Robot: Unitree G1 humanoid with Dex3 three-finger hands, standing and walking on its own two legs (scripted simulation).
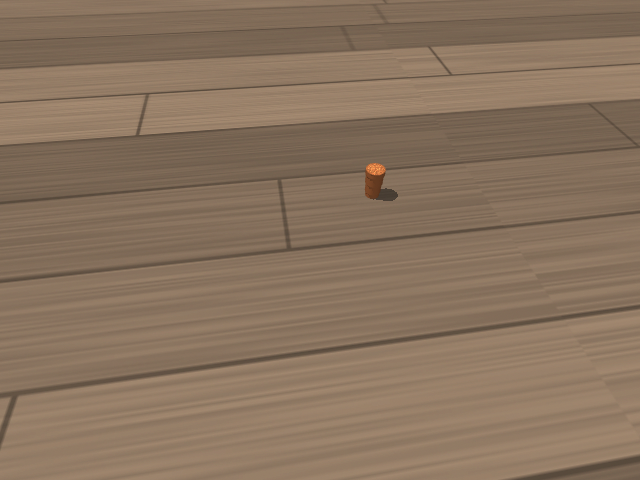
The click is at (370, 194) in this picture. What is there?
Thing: tapered cup
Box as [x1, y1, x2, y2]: [365, 163, 385, 198]
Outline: 377,163 371,163 366,166 365,194 370,198 374,198 378,195 380,185 382,183 382,178 384,175 384,167
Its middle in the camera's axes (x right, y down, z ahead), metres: +0.25 -0.28 +1.84
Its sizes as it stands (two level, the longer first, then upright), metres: 0.088 0.088 0.148
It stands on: the floor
